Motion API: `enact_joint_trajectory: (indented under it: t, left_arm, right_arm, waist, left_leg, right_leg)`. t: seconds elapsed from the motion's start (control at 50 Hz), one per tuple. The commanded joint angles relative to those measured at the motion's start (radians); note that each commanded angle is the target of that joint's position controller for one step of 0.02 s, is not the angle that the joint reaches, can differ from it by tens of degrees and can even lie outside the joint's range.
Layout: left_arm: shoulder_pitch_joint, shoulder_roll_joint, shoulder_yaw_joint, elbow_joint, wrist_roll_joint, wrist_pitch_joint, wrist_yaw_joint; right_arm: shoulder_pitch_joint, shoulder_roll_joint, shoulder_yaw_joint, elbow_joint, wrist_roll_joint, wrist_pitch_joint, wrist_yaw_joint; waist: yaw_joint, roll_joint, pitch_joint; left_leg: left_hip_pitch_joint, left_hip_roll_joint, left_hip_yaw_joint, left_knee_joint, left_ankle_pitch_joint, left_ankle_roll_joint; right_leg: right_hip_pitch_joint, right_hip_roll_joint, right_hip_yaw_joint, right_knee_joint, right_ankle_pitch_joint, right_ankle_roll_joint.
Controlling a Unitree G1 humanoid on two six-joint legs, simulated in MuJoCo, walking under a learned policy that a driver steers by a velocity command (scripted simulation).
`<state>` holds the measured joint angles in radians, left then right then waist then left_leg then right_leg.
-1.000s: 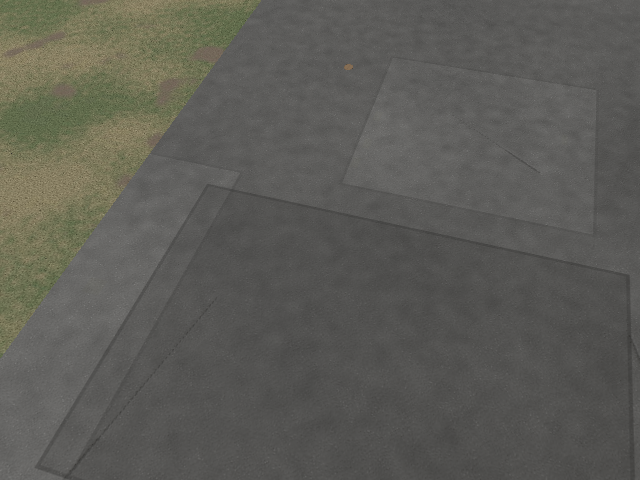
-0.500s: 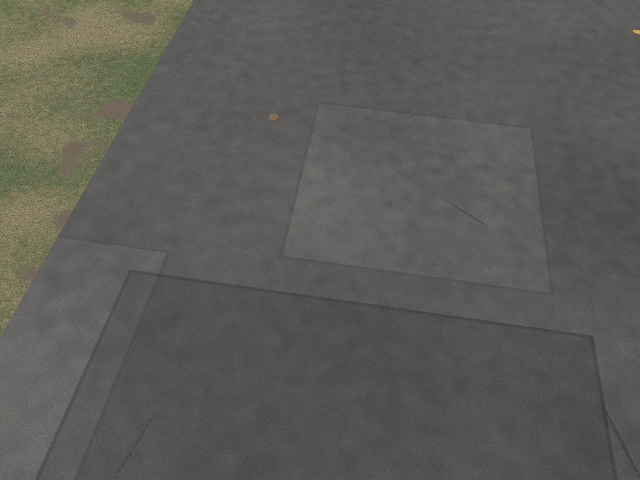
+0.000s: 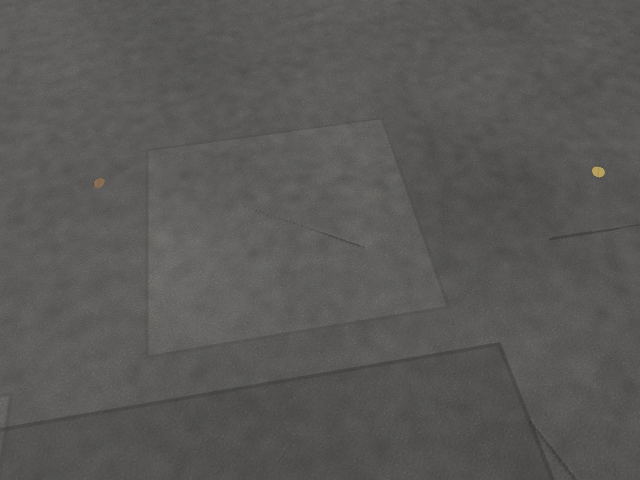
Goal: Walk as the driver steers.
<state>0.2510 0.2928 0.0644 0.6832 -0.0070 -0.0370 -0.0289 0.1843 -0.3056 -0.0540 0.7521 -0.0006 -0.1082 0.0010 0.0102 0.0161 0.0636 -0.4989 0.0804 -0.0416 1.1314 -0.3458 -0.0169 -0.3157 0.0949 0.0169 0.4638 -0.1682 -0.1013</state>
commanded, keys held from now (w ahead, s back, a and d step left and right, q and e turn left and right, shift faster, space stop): w+e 0.10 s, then no key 0.90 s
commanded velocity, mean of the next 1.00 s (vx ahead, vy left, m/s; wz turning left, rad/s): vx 0.17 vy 0.00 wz -0.20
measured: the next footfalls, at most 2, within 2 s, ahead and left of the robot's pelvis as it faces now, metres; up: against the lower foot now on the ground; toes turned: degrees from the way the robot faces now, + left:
left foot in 0.30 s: +0.37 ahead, +0.12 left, +0.00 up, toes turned -10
right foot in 0.60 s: +0.28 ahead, -0.12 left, +0.00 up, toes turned -7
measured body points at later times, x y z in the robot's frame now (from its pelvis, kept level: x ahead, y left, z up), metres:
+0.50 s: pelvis +0.23 +0.05 +0.00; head +0.26 +0.05 +0.44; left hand +0.37 +0.31 -0.13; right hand +0.35 -0.22 -0.11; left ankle +0.33 +0.13 -0.74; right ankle +0.18 -0.10 -0.70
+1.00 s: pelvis +0.29 +0.01 +0.00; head +0.30 +0.01 +0.45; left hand +0.43 +0.25 -0.13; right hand +0.37 -0.26 -0.13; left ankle +0.33 +0.13 -0.74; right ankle +0.24 -0.11 -0.74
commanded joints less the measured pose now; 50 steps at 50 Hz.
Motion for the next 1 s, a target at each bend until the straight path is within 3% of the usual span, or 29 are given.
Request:
enact_joint_trajectory:
  t: [0.02, 0.06, 0.12, 0.2, 0.24, 0.28, 0.3, 0.32, 0.34, 0.36, 0.38, 0.4, 0.42, 0.44, 0.46, 0.5, 0.56, 0.58, 0.6, 0.62, 0.64, 0.66, 0.7, 0.74, 0.82, 1.0]
  left_arm:
    - [-0.028, 0.141, 0.038, -0.079, 0.002, -0.026, 0.018]
    - [0.002, 0.162, 0.045, -0.064, -0.003, -0.026, 0.031]
    - [0.034, 0.164, 0.046, -0.043, -0.008, -0.018, 0.043]
    - [0.113, 0.152, 0.043, 0.007, -0.010, -0.001, 0.053]
    - [0.111, 0.139, 0.039, 0.014, -0.004, 0.007, 0.058]
    - [0.068, 0.119, 0.033, 0.006, -0.001, 0.011, 0.060]
    - [0.074, 0.086, 0.021, -0.010, 0.009, 0.009, 0.058]
    - [0.206, 0.045, 0.005, -0.001, 0.010, 0.003, 0.057]
    - [0.299, 0.071, 0.001, 0.027, 0.002, 0.007, 0.051]
    - [0.261, 0.144, 0.019, 0.034, -0.010, 0.019, 0.049]
    - [0.161, 0.155, 0.025, 0.022, -0.016, 0.039, 0.055]
    - [0.103, 0.146, 0.025, 0.012, -0.009, 0.058, 0.061]
    - [0.083, 0.130, 0.026, 0.007, -0.001, 0.076, 0.066]
    - [0.093, 0.098, 0.017, 0.012, 0.002, 0.085, 0.068]
    - [0.106, 0.070, 0.009, 0.024, 0.006, 0.086, 0.071]
    - [0.109, 0.044, 0.000, 0.041, 0.013, 0.075, 0.070]
    - [0.105, 0.042, 0.000, 0.064, 0.017, 0.071, 0.062]
    - [0.081, 0.046, -0.001, 0.058, 0.028, 0.072, 0.060]
    - [0.047, 0.068, 0.000, 0.038, 0.041, 0.072, 0.061]
    - [0.011, 0.128, 0.012, 0.025, 0.036, 0.073, 0.066]
    - [0.003, 0.126, 0.016, 0.043, 0.028, 0.070, 0.064]
    - [-0.007, 0.089, 0.007, 0.042, 0.030, 0.062, 0.062]
    - [-0.019, 0.065, -0.001, 0.049, 0.032, 0.043, 0.061]
    - [-0.005, 0.063, -0.002, 0.059, 0.024, 0.029, 0.061]
    - [0.006, 0.067, -0.003, 0.078, 0.018, 0.026, 0.062]
    - [-0.004, 0.059, -0.006, 0.137, 0.014, 0.028, 0.063]
  right_arm:
    - [0.027, -0.104, -0.031, -0.061, -0.016, 0.005, -0.005]
    - [-0.043, -0.078, -0.020, -0.083, -0.019, 0.011, -0.006]
    - [-0.152, -0.048, -0.006, -0.106, -0.015, 0.006, 0.005]
    - [-0.212, -0.062, -0.008, -0.124, -0.011, -0.010, 0.027]
    - [-0.188, -0.084, -0.018, -0.119, -0.016, -0.013, 0.033]
    - [-0.090, -0.097, -0.027, -0.091, -0.028, -0.022, 0.030]
    - [-0.028, -0.138, -0.034, -0.088, -0.045, -0.028, 0.024]
    - [0.035, -0.184, -0.039, -0.088, -0.067, -0.021, 0.018]
    - [0.084, -0.115, -0.028, -0.057, -0.035, -0.001, 0.024]
    - [0.059, -0.088, -0.016, -0.062, -0.004, 0.015, 0.031]
    - [0.002, -0.073, -0.010, -0.068, -0.003, 0.029, 0.029]
    - [-0.064, -0.046, 0.005, -0.073, -0.011, 0.038, 0.030]
    - [-0.119, -0.031, 0.014, -0.074, -0.018, 0.044, 0.029]
    - [-0.148, -0.048, 0.008, -0.068, -0.024, 0.052, 0.029]
    - [-0.161, -0.058, 0.003, -0.063, -0.029, 0.057, 0.026]
    - [-0.144, -0.066, -0.001, -0.046, -0.025, 0.061, 0.019]
    - [-0.147, -0.064, 0.005, -0.027, -0.006, 0.072, 0.013]
    - [-0.135, -0.044, 0.014, -0.017, -0.005, 0.074, 0.014]
    - [-0.111, -0.022, 0.024, -0.003, -0.012, 0.072, 0.017]
    - [-0.082, -0.034, 0.021, 0.001, -0.021, 0.071, 0.022]
    - [-0.093, -0.039, 0.018, 0.003, -0.022, 0.074, 0.020]
    - [-0.105, -0.044, 0.018, 0.006, -0.021, 0.075, 0.017]
    - [-0.085, -0.031, 0.021, 0.025, -0.015, 0.078, 0.009]
    - [-0.064, -0.029, 0.021, 0.044, -0.016, 0.077, 0.007]
    - [-0.068, -0.033, 0.019, 0.074, -0.008, 0.080, 0.005]
    - [-0.077, -0.050, 0.013, 0.155, -0.001, 0.103, -0.012]
  waist:
    - [-0.030, -0.056, -0.108]
    - [-0.012, -0.053, -0.077]
    - [0.028, -0.081, -0.048]
    - [0.063, -0.102, -0.070]
    - [0.046, -0.116, -0.088]
    - [-0.015, -0.120, -0.123]
    - [-0.037, -0.069, -0.211]
    - [-0.011, 0.122, -0.354]
    - [-0.012, 0.256, -0.482]
    - [-0.023, 0.150, -0.418]
    - [-0.029, 0.080, -0.305]
    - [-0.015, 0.049, -0.209]
    - [0.011, 0.064, -0.157]
    - [0.030, 0.103, -0.122]
    - [0.033, 0.131, -0.117]
    - [0.024, 0.137, -0.162]
    - [0.037, 0.101, -0.187]
    - [0.035, 0.087, -0.169]
    - [0.024, 0.056, -0.143]
    - [-0.019, -0.019, -0.095]
    - [-0.021, -0.080, -0.061]
    - [-0.012, -0.079, -0.044]
    - [-0.019, -0.093, -0.047]
    - [-0.019, -0.081, -0.074]
    - [-0.012, -0.046, -0.098]
    - [-0.015, -0.018, -0.097]
  left_leg:
    - [-0.113, 0.032, -0.025, -0.096, 0.083, -0.029]
    - [-0.124, 0.013, -0.016, -0.229, 0.199, -0.053]
    - [-0.051, -0.036, -0.004, -0.471, 0.399, -0.058]
    - [0.030, -0.083, 0.000, -0.604, 0.505, -0.025]
    - [0.042, -0.085, -0.017, -0.639, 0.444, 0.007]
    - [0.166, -0.084, 0.008, -0.717, 0.494, 0.049]
    - [0.348, 0.008, -0.051, -0.688, 0.784, 0.090]
    - [0.670, 0.229, -0.284, -0.614, 1.115, 0.248]
    - [0.767, 0.346, -0.491, -0.635, 1.046, 0.359]
    - [0.681, 0.320, -0.505, -0.687, 0.746, 0.338]
    - [0.572, 0.271, -0.434, -0.727, 0.538, 0.291]
    - [0.437, 0.227, -0.366, -0.775, 0.417, 0.262]
    - [0.321, 0.192, -0.312, -0.814, 0.327, 0.235]
    - [0.227, 0.140, -0.245, -0.848, 0.289, 0.211]
    - [0.177, 0.105, -0.189, -0.857, 0.318, 0.206]
    - [0.194, 0.096, -0.148, -0.843, 0.382, 0.219]
    - [0.178, 0.091, -0.129, -0.824, 0.200, 0.202]
    - [0.145, 0.069, -0.124, -0.829, 0.068, 0.165]
    - [0.105, 0.044, -0.115, -0.824, -0.060, 0.112]
    - [0.098, -0.013, -0.070, -0.807, -0.132, 0.066]
    - [0.161, -0.048, -0.021, -0.779, -0.084, 0.040]
    - [0.198, -0.049, -0.018, -0.747, -0.036, 0.035]
    - [0.224, -0.048, -0.011, -0.713, 0.058, 0.048]
    - [0.244, -0.053, 0.001, -0.688, 0.163, 0.052]
    - [0.280, -0.049, 0.003, -0.661, 0.295, 0.050]
    - [0.331, -0.044, -0.001, -0.652, 0.374, 0.044]
  right_leg:
    - [0.127, -0.260, 0.322, -0.242, 0.221, -0.204]
    - [0.088, -0.232, 0.274, -0.249, 0.236, -0.187]
    - [0.047, -0.177, 0.212, -0.225, 0.209, -0.131]
    - [0.117, -0.198, 0.233, -0.126, 0.309, -0.084]
    - [0.197, -0.223, 0.278, -0.043, 0.353, -0.065]
    - [0.218, -0.191, 0.278, 0.081, 0.436, -0.029]
    - [0.166, -0.130, 0.250, 0.224, 0.355, 0.012]
    - [-0.057, -0.032, 0.200, 0.506, -0.061, 0.083]
    - [-0.156, 0.001, 0.179, 0.698, -0.539, 0.131]
    - [-0.206, -0.041, 0.209, 0.768, -0.525, 0.147]
    - [-0.242, -0.069, 0.172, 0.791, -0.468, 0.164]
    - [-0.240, -0.096, 0.145, 0.731, -0.428, 0.172]
    - [-0.189, -0.132, 0.132, 0.636, -0.393, 0.174]
    - [-0.113, -0.137, 0.095, 0.521, -0.363, 0.177]
    - [-0.042, -0.128, 0.060, 0.436, -0.338, 0.179]
    - [0.045, -0.126, 0.040, 0.299, -0.258, 0.172]
    - [0.183, -0.114, 0.013, 0.080, -0.021, 0.144]
    - [0.221, -0.117, 0.022, 0.024, 0.019, 0.127]
    - [0.240, -0.167, 0.082, -0.010, 0.055, 0.103]
    - [0.174, -0.204, 0.123, -0.019, -0.038, 0.070]
    - [0.059, -0.175, 0.108, -0.028, -0.214, 0.055]
    - [0.020, -0.164, 0.101, -0.046, -0.239, 0.063]
    - [0.025, -0.161, 0.097, -0.047, -0.131, 0.087]
    - [0.061, -0.161, 0.093, -0.021, -0.017, 0.094]
    - [0.091, -0.151, 0.082, 0.006, 0.093, 0.093]
    - [0.116, -0.137, 0.061, -0.003, 0.170, 0.093]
